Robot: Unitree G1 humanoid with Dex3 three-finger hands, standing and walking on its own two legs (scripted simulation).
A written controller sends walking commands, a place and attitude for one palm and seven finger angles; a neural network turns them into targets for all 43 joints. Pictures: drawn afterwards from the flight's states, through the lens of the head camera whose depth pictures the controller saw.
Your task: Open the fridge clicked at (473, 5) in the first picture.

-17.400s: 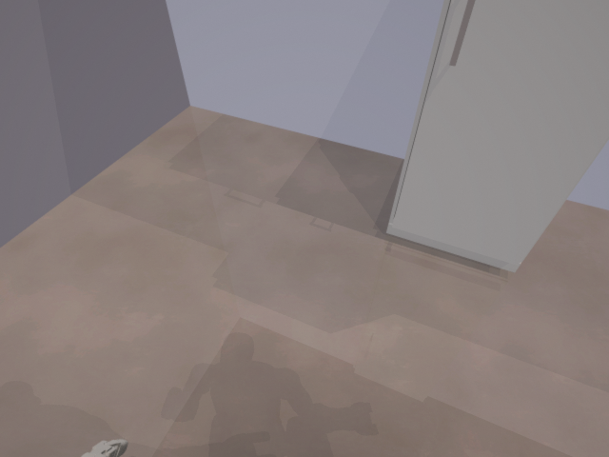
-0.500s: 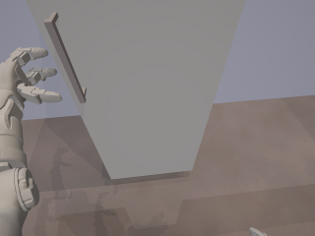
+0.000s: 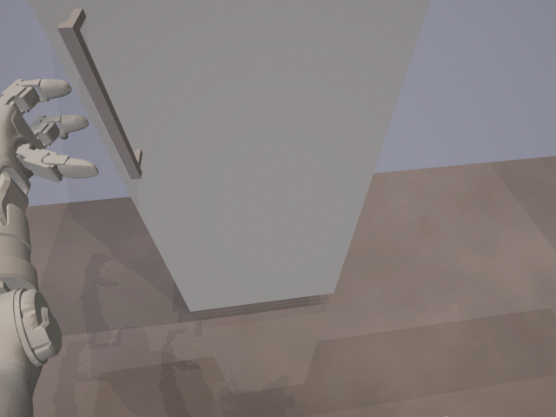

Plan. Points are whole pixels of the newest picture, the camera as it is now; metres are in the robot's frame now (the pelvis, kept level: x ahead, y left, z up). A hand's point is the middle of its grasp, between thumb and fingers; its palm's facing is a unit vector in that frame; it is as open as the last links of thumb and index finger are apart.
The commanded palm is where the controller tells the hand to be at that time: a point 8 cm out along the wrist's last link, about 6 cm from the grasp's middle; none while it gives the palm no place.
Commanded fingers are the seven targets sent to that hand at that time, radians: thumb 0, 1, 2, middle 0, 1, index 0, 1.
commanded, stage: move the hooked fingers beside the handle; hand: left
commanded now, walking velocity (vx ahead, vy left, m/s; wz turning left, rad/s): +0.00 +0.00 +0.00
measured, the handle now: (111, 107) +0.51 +0.25 +0.18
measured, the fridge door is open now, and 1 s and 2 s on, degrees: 0 0 0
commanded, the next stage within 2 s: feel for the door with the fingertips in 0.34 s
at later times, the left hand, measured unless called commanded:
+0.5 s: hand (66, 135) +0.43 +0.28 +0.18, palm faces +0.14 -0.99 -0.01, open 14.0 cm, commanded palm +0.41 +0.32 +0.18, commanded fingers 0.00 -0.50 0.30 -0.30 -1.20 -0.30 -1.20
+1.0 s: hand (94, 129) +0.45 +0.25 +0.18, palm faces +0.16 -0.99 -0.01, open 14.0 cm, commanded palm +0.42 +0.30 +0.18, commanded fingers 0.00 -0.50 0.30 -0.30 -1.20 -0.30 -1.20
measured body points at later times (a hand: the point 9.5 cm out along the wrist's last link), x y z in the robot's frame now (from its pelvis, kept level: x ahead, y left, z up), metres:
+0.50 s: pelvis +0.00 +0.00 +0.00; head +0.03 +0.01 +0.45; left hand +0.42 +0.33 +0.19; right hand +0.10 -0.25 -0.10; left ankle -0.03 +0.10 -0.73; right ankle +0.02 -0.12 -0.73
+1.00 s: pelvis +0.00 +0.00 +0.00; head +0.03 +0.00 +0.45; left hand +0.44 +0.30 +0.19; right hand +0.08 -0.26 -0.11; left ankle -0.03 +0.10 -0.73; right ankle +0.02 -0.12 -0.73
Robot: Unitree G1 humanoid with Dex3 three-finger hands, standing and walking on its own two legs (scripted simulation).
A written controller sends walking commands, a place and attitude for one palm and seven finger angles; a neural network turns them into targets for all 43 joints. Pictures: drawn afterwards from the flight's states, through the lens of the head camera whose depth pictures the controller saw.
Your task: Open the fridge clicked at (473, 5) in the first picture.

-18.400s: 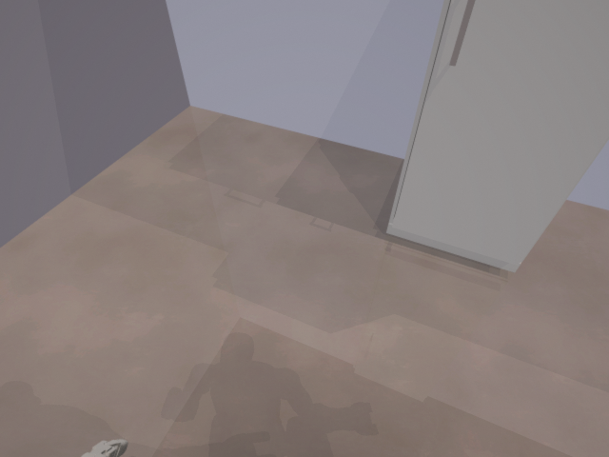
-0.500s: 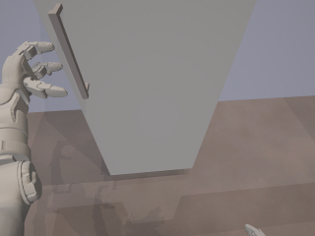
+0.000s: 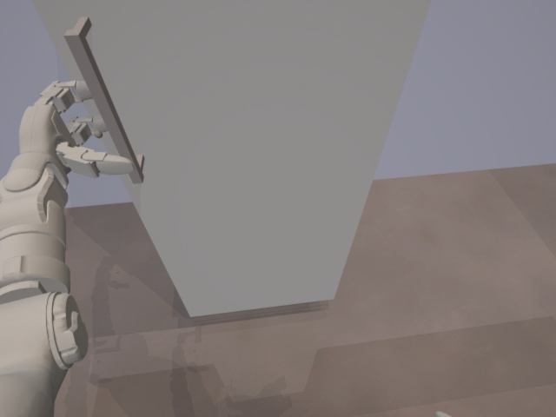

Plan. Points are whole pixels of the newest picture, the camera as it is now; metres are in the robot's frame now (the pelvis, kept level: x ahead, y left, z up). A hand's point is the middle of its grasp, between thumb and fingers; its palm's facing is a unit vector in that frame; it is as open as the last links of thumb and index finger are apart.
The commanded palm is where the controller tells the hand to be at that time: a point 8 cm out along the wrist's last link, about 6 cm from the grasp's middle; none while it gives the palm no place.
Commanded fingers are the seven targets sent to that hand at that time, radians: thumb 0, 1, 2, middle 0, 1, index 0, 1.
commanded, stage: feel for the door with the fingertips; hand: left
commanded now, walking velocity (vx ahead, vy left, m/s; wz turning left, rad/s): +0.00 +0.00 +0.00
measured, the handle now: (114, 112) +0.50 +0.25 +0.18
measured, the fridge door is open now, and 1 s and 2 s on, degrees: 0 0 0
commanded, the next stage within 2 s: slide the fingers in behind the handle in 0.46 s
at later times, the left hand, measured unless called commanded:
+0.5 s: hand (105, 121) +0.46 +0.24 +0.19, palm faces +0.13 -0.99 +0.00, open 13.9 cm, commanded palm +0.43 +0.29 +0.18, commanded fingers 0.00 -0.50 0.30 -0.30 -1.20 -0.30 -1.20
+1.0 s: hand (98, 135) +0.44 +0.25 +0.18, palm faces +0.13 -0.99 +0.00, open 14.0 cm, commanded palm +0.41 +0.29 +0.18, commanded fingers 0.00 -0.50 0.30 -0.30 -1.20 -0.30 -1.20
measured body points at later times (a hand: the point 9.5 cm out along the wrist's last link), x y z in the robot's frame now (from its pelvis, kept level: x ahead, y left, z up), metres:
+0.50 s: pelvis -0.01 +0.00 +0.00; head +0.03 -0.01 +0.45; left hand +0.45 +0.29 +0.20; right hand +0.04 -0.27 -0.12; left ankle -0.04 +0.11 -0.73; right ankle +0.02 -0.11 -0.73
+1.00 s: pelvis -0.01 +0.00 +0.00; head +0.02 +0.00 +0.45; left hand +0.43 +0.30 +0.19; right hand +0.06 -0.26 -0.11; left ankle -0.04 +0.11 -0.73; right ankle +0.02 -0.11 -0.73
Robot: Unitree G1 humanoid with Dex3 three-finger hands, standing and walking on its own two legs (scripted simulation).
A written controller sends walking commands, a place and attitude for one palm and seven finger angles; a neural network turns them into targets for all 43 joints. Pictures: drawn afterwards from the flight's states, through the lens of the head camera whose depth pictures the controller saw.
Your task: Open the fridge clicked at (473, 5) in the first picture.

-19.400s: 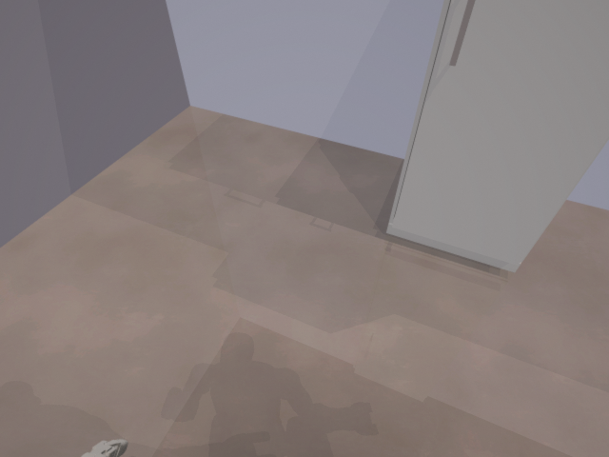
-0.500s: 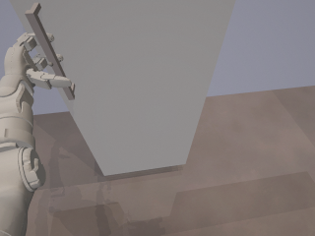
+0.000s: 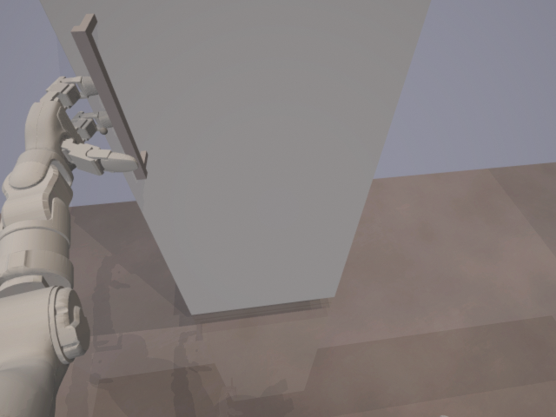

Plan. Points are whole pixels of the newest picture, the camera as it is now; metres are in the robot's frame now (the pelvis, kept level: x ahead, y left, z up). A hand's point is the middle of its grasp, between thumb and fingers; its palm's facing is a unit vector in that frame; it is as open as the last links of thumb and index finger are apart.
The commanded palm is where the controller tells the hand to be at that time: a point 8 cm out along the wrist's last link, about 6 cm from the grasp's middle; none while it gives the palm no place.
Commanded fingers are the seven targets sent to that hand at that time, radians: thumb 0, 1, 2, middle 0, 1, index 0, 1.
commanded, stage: slide the fingers in behind the handle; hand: left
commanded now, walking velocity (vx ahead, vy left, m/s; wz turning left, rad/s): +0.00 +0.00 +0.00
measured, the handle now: (119, 108) +0.51 +0.24 +0.18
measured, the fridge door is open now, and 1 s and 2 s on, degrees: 0 0 0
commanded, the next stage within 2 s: grip the handle and tug to test in 1.38 s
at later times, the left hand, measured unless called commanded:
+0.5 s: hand (125, 127) +0.46 +0.22 +0.18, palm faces +0.12 -0.99 +0.00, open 14.0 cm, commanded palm +0.43 +0.27 +0.18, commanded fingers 0.00 -0.50 0.30 -0.30 -1.20 -0.30 -1.20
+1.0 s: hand (133, 125) +0.47 +0.20 +0.18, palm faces +0.14 -0.99 +0.00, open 14.0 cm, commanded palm +0.44 +0.25 +0.18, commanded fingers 0.00 -0.50 0.30 -0.30 -1.20 -0.30 -1.20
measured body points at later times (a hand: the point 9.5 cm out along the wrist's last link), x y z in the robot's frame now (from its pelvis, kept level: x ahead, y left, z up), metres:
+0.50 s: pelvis +0.01 +0.00 +0.00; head +0.04 -0.01 +0.45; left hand +0.45 +0.27 +0.18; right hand +0.09 -0.26 -0.11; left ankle -0.03 +0.10 -0.73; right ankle +0.03 -0.12 -0.73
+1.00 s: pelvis +0.00 -0.01 +0.00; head +0.03 -0.01 +0.45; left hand +0.45 +0.26 +0.19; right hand +0.08 -0.27 -0.11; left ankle -0.03 +0.10 -0.73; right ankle +0.03 -0.12 -0.73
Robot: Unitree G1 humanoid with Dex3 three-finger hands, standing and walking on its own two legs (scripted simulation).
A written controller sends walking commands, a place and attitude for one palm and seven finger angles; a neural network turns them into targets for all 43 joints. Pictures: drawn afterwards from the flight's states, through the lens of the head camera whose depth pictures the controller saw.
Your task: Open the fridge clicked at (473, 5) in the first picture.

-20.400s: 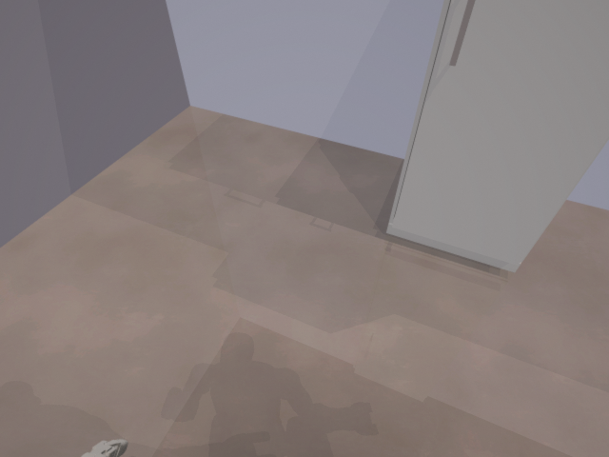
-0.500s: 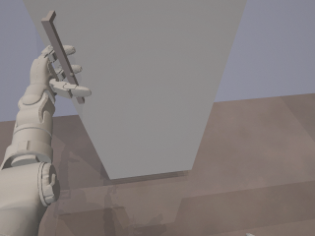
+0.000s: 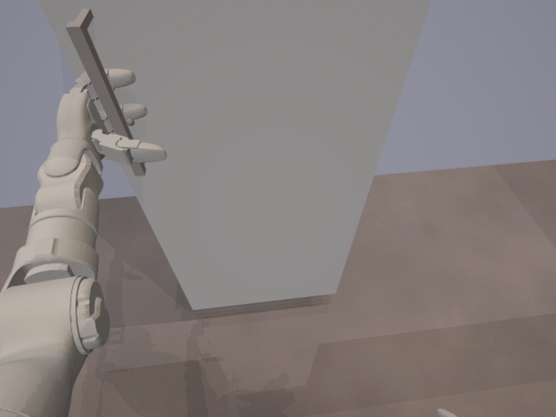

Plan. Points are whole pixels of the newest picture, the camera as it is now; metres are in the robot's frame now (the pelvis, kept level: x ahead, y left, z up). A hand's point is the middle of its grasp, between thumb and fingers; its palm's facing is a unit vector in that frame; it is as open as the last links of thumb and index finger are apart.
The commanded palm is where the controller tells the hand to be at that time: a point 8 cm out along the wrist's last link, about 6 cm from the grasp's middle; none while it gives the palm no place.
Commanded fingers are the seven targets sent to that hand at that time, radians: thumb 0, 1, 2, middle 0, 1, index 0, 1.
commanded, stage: slide the fingers in behind the handle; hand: left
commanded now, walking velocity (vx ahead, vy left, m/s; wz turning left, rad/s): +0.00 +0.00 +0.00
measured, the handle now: (116, 104) +0.52 +0.24 +0.18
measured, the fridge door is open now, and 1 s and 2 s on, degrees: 0 0 1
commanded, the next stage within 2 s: grip the handle and tug to test in 0.38 s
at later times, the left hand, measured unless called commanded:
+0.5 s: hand (131, 121) +0.47 +0.21 +0.18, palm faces +0.13 -0.99 +0.00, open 14.1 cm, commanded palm +0.44 +0.25 +0.18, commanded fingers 0.00 -0.41 0.34 -0.31 -1.21 -0.31 -1.21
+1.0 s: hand (132, 119) +0.48 +0.21 +0.18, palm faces +0.14 -0.99 +0.00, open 8.2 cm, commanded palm +0.44 +0.25 +0.18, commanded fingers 0.00 0.76 0.84 -0.44 -1.38 -0.44 -1.38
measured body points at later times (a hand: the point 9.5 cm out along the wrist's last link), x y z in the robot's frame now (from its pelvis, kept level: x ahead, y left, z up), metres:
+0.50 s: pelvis +0.01 +0.01 +0.00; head +0.04 +0.00 +0.45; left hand +0.46 +0.26 +0.18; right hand +0.08 -0.26 -0.12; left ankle -0.02 +0.11 -0.73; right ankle +0.03 -0.11 -0.73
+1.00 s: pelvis +0.01 +0.01 +0.00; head +0.04 +0.00 +0.45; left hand +0.46 +0.26 +0.18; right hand +0.09 -0.25 -0.12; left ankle -0.02 +0.11 -0.73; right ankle +0.03 -0.11 -0.73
